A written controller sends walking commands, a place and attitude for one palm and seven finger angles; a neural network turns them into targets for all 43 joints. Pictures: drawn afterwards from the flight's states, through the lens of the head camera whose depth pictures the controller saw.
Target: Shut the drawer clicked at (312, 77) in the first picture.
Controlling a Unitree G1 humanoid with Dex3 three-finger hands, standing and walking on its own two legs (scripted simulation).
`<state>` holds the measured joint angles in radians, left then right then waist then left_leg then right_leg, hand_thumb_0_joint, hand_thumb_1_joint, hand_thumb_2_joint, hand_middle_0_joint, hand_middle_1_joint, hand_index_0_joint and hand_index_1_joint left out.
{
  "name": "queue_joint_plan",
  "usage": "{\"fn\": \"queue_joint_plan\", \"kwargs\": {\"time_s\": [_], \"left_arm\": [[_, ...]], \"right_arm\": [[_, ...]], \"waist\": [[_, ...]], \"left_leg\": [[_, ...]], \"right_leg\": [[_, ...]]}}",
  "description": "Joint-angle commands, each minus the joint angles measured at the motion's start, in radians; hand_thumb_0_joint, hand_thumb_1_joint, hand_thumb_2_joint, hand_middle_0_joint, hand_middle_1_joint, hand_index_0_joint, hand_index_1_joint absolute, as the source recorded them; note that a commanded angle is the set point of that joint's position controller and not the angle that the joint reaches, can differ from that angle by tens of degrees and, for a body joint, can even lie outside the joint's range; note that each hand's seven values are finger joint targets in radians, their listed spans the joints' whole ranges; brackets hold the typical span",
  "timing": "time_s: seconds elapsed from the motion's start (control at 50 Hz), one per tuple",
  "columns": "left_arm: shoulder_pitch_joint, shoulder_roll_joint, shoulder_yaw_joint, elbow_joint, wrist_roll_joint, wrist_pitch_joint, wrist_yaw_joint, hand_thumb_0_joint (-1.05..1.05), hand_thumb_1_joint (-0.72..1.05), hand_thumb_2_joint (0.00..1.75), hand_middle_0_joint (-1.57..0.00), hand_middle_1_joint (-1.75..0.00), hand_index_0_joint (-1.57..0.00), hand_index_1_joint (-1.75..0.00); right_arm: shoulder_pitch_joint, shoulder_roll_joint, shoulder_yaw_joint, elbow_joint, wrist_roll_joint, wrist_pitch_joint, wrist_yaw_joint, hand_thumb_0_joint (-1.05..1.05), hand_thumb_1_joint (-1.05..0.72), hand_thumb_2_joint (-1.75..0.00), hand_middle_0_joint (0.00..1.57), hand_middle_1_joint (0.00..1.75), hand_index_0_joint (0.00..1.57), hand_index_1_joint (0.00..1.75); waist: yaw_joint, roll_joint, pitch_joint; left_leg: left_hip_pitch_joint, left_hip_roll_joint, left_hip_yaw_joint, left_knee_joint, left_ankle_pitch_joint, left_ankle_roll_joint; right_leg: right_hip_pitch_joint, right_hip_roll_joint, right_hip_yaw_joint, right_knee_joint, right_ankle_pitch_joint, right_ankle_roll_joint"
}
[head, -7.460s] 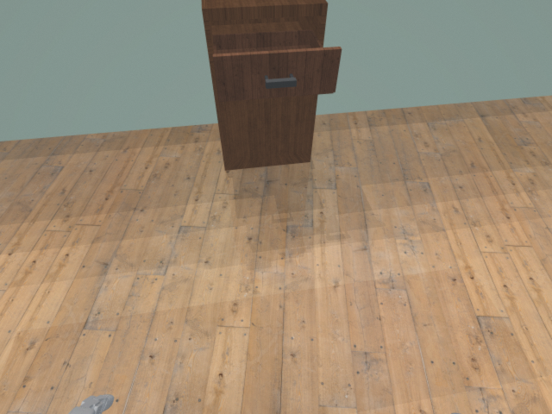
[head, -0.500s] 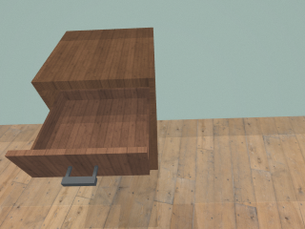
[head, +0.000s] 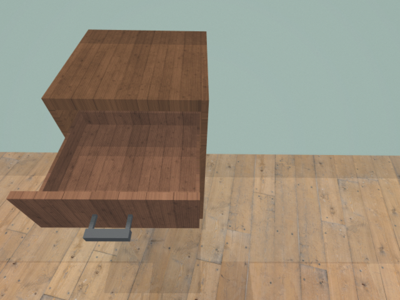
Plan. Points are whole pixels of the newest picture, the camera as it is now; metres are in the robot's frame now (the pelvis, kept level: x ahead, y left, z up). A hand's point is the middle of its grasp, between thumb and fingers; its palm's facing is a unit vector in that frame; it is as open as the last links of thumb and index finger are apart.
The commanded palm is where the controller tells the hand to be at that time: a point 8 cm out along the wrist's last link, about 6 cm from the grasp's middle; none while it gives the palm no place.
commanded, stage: look again from close up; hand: left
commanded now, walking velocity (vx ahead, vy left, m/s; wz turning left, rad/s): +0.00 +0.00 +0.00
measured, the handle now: (110, 226) +0.29 +0.24 -0.10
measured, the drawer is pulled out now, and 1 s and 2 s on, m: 0.30 0.29 0.29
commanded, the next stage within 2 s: raise the hand and make a fist in 0.38 s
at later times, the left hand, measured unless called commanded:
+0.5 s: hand out of the picture -0.01 +0.19 -0.18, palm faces +0.01 -0.99 -0.17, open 7.4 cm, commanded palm +0.09 +0.24 -0.07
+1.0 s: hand out of the picture +0.09 +0.18 -0.06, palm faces +0.20 -0.98 -0.09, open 5.4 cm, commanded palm +0.08 +0.23 -0.05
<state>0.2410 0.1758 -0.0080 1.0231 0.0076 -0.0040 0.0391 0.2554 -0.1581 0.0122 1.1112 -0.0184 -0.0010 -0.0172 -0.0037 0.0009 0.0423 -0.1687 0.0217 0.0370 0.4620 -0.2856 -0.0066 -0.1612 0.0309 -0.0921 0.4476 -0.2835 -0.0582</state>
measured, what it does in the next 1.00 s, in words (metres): lowers itself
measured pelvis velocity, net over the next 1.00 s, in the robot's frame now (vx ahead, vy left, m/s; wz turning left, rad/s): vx -0.06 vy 0.00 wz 0.03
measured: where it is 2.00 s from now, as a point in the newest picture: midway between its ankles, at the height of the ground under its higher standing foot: outside the picture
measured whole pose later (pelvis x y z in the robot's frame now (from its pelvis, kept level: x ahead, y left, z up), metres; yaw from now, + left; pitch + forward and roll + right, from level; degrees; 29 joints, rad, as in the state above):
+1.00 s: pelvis -0.06 +0.00 -0.10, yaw +2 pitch +13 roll +0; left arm 0.62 0.17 0.07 -0.05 -0.16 -0.57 -0.10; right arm 0.09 -0.24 -0.05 0.48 -0.01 -0.22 0.00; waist 0.07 -0.03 -0.13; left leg -0.92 0.02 0.00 1.20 -0.52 -0.01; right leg -0.89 -0.02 -0.14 1.19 -0.53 -0.08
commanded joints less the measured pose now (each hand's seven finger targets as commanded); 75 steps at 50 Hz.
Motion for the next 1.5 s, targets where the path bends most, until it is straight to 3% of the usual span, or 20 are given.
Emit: {"fn": "queue_joint_plan", "kwargs": {"time_s": [0.0, 0.44, 0.46, 0.48, 0.5, 0.52, 0.54, 0.6, 0.68, 0.72, 0.76, 0.82, 0.92, 1.04, 1.1, 1.18, 1.3, 1.36, 1.42, 1.48], "left_arm": [[0.063, 0.090, 0.019, -0.019, 0.002, -0.022, 0.007, 0.00, 0.90, 0.90, -0.20, -0.30, -0.20, -0.30], [0.140, 0.053, 0.004, 0.055, 0.004, -0.017, 0.012, 0.00, 0.90, 0.90, -0.20, -0.30, -0.20, -0.30], [0.192, 0.077, 0.007, 0.092, 0.018, -0.042, 0.043, 0.00, 0.90, 0.90, -0.20, -0.30, -0.20, -0.30], [-0.516, 0.274, 0.092, -1.476, -0.189, -0.233, 0.039, 0.00, 0.90, 0.90, -0.22, -0.32, -0.22, -0.32], [-0.138, 0.200, 0.078, -1.233, -0.103, -0.162, 0.082, 0.00, 0.90, 0.90, -0.24, -0.34, -0.24, -0.34], [-0.069, 0.126, 0.038, -1.146, -0.129, -0.109, 0.129, 0.00, 0.90, 0.90, -0.26, -0.37, -0.26, -0.37], [0.213, -0.089, -0.084, -0.913, -0.118, -0.008, 0.124, 0.00, 0.90, 0.90, -0.28, -0.39, -0.28, -0.39], [0.128, -0.074, -0.093, -1.121, -0.133, -0.110, 0.075, 0.00, 0.90, 0.90, -0.34, -0.45, -0.34, -0.45], [0.513, -0.176, -0.079, -0.946, -0.179, -0.306, -0.068, 0.00, 0.90, 0.90, -0.42, -0.54, -0.42, -0.54], [0.598, -0.099, 0.015, -0.963, -0.202, -0.445, -0.159, 0.00, 0.90, 0.90, -0.46, -0.58, -0.46, -0.58], [0.509, -0.036, 0.060, -1.023, -0.198, -0.591, -0.231, 0.00, 0.90, 0.90, -0.50, -0.62, -0.50, -0.62], [0.401, 0.119, 0.184, -1.171, -0.130, -0.669, -0.181, 0.00, 0.90, 0.90, -0.56, -0.69, -0.56, -0.69], [0.192, 0.090, 0.156, -1.500, -0.191, -0.706, -0.107, 0.00, 0.90, 0.90, -0.66, -0.80, -0.66, -0.80], [0.150, 0.065, 0.032, -1.347, -0.254, -0.624, -0.296, 0.00, 0.90, 0.90, -0.78, -0.93, -0.78, -0.93], [0.214, 0.146, 0.108, -1.215, -0.269, -0.450, -0.377, 0.00, 0.90, 0.90, -0.84, -0.99, -0.84, -0.99], [0.305, 0.184, 0.269, -1.265, -0.321, -0.280, -0.320, 0.00, 0.90, 0.90, -0.92, -1.08, -0.92, -1.08], [0.416, 0.151, 0.336, -1.365, -0.297, -0.440, -0.148, 0.00, 0.90, 0.90, -1.04, -1.21, -1.04, -1.21], [0.432, 0.124, 0.251, -1.322, -0.258, -0.533, -0.206, 0.00, 0.90, 0.90, -1.10, -1.27, -1.10, -1.27], [0.448, 0.071, 0.176, -1.255, -0.289, -0.565, -0.314, 0.00, 0.90, 0.90, -1.16, -1.34, -1.16, -1.34], [0.438, 0.114, 0.207, -1.295, -0.331, -0.565, -0.374, 0.00, 0.90, 0.90, -1.22, -1.40, -1.22, -1.40]], "right_arm": [[0.055, -0.098, -0.021, -0.020, 0.005, -0.019, -0.009, 0.00, -0.90, -0.90, 0.20, 0.30, 0.20, 0.30], [0.085, -0.083, -0.015, 0.029, 0.012, -0.031, -0.016, 0.00, -0.90, -0.90, 0.20, 0.30, 0.20, 0.30], [-0.009, -0.105, -0.015, -0.055, 0.019, -0.040, -0.010, 0.00, -0.90, -0.90, 0.20, 0.30, 0.20, 0.30], [0.036, -0.287, -0.045, -0.418, 0.059, -0.179, -0.044, 0.00, -0.90, -0.90, 0.20, 0.30, 0.20, 0.30], [-0.057, -0.174, -0.004, -0.360, 0.052, -0.271, -0.069, 0.00, -0.90, -0.90, 0.20, 0.30, 0.20, 0.30], [-0.037, -0.193, -0.034, -0.295, 0.048, -0.306, -0.066, 0.00, -0.90, -0.90, 0.20, 0.30, 0.20, 0.30], [0.002, -0.150, -0.034, -0.274, 0.059, -0.305, -0.051, 0.00, -0.90, -0.90, 0.20, 0.30, 0.20, 0.30], [-0.036, -0.222, -0.060, -0.421, 0.036, -0.348, -0.039, 0.00, -0.90, -0.90, 0.20, 0.30, 0.20, 0.30], [-0.099, -0.210, -0.087, -0.556, 0.026, -0.336, 0.003, 0.00, -0.90, -0.90, 0.20, 0.30, 0.20, 0.30], [-0.133, -0.203, -0.104, -0.599, 0.028, -0.325, 0.032, 0.00, -0.90, -0.90, 0.20, 0.30, 0.20, 0.30], [-0.163, -0.203, -0.114, -0.641, 0.020, -0.320, 0.055, 0.00, -0.90, -0.90, 0.20, 0.30, 0.20, 0.30], [-0.183, -0.188, -0.113, -0.700, 0.007, -0.280, 0.052, 0.00, -0.90, -0.90, 0.20, 0.30, 0.20, 0.30], [-0.131, -0.161, -0.091, -0.766, 0.019, -0.253, 0.015, 0.00, -0.90, -0.90, 0.20, 0.30, 0.20, 0.30], [-0.113, -0.188, -0.055, -0.728, 0.053, -0.303, -0.036, 0.00, -0.90, -0.90, 0.20, 0.30, 0.20, 0.30], [-0.123, -0.197, -0.051, -0.741, 0.076, -0.294, -0.061, 0.00, -0.90, -0.90, 0.20, 0.30, 0.20, 0.30], [-0.175, -0.162, -0.049, -0.779, 0.082, -0.244, -0.069, 0.00, -0.90, -0.90, 0.20, 0.30, 0.20, 0.30], [-0.124, -0.114, -0.081, -0.698, 0.059, -0.239, -0.045, 0.00, -0.90, -0.90, 0.20, 0.30, 0.20, 0.30], [-0.123, -0.129, -0.089, -0.673, 0.053, -0.259, -0.033, 0.00, -0.90, -0.90, 0.20, 0.30, 0.20, 0.30], [-0.130, -0.157, -0.091, -0.672, 0.066, -0.289, -0.037, 0.00, -0.90, -0.90, 0.20, 0.30, 0.20, 0.30], [-0.113, -0.180, -0.100, -0.685, 0.073, -0.318, -0.052, 0.00, -0.90, -0.90, 0.20, 0.30, 0.20, 0.30]], "waist": [[0.003, -0.007, -0.015], [0.008, 0.010, 0.021], [0.035, -0.018, 0.043], [-0.090, 0.194, -0.458], [0.001, 0.298, -0.440], [-0.035, 0.257, -0.345], [-0.038, 0.142, -0.198], [-0.060, -0.039, -0.048], [0.026, -0.344, -0.084], [0.074, -0.226, -0.125], [0.061, -0.067, -0.189], [0.091, 0.101, -0.263], [0.012, 0.137, -0.410], [-0.087, -0.022, -0.290], [-0.047, -0.099, -0.288], [0.043, -0.087, -0.358], [0.063, -0.033, -0.388], [0.013, -0.004, -0.339], [-0.030, -0.090, -0.277], [-0.019, -0.070, -0.330]], "left_leg": [[0.010, 0.086, -0.091, -0.066, 0.220, 0.047], [0.037, 0.093, -0.112, -0.118, 0.269, 0.067], [-0.050, 0.100, -0.063, 0.084, 0.401, 0.028], [0.214, -0.009, -0.067, -0.029, 0.468, 0.023], [0.274, 0.045, -0.056, -0.061, 0.642, 0.007], [0.189, 0.051, -0.070, -0.070, 0.617, -0.035], [0.094, 0.055, -0.092, -0.079, 0.528, -0.022], [-0.096, 0.022, -0.121, 0.038, 0.265, 0.000], [-0.339, 0.002, -0.089, 0.212, 0.116, 0.000], [-0.420, -0.021, -0.053, 0.281, 0.108, -0.018], [-0.475, -0.027, -0.039, 0.380, 0.100, -0.026], [-0.589, -0.035, -0.023, 0.454, -0.015, -0.008], [-0.595, -0.027, -0.061, 0.544, -0.139, 0.030], [-0.747, -0.020, -0.057, 0.657, -0.225, 0.051], [-0.797, -0.025, -0.056, 0.637, -0.240, 0.053], [-0.746, -0.044, -0.055, 0.572, -0.148, 0.041], [-0.678, -0.027, -0.062, 0.531, 0.024, 0.021], [-0.676, -0.029, -0.059, 0.542, 0.034, 0.027], [-0.677, -0.030, -0.072, 0.551, -0.002, 0.037], [-0.642, -0.035, -0.069, 0.539, -0.025, 0.040]], "right_leg": [[-0.009, -0.148, 0.133, -0.089, 0.225, 0.012], [-0.040, -0.146, 0.116, -0.081, 0.169, 0.024], [-0.051, -0.186, 0.161, -0.067, 0.527, 0.040], [0.032, -0.081, 0.085, 0.035, 0.435, 0.024], [-0.026, -0.043, 0.066, 0.093, 0.180, 0.007], [-0.113, -0.040, 0.029, 0.134, 0.047, 0.024], [-0.201, -0.046, 0.014, 0.143, -0.018, 0.035], [-0.266, -0.040, -0.016, 0.093, 0.033, 0.035], [-0.395, -0.019, -0.052, 0.235, -0.011, 0.035], [-0.415, -0.026, -0.035, 0.330, 0.044, 0.017], [-0.501, -0.030, -0.024, 0.446, 0.053, 0.006], [-0.585, -0.032, 0.025, 0.546, -0.062, -0.006], [-0.636, -0.029, 0.111, 0.511, -0.208, 0.007], [-0.616, -0.057, 0.239, 0.346, -0.431, 0.038], [-0.531, -0.080, 0.276, 0.304, -0.486, 0.058], [-0.355, -0.109, 0.272, 0.300, -0.325, 0.075], [-0.282, -0.094, 0.217, 0.411, 0.142, 0.075], [-0.348, -0.099, 0.209, 0.418, 0.202, 0.093], [-0.406, -0.104, 0.217, 0.369, 0.127, 0.110], [-0.408, -0.097, 0.200, 0.351, 0.001, 0.085]]}}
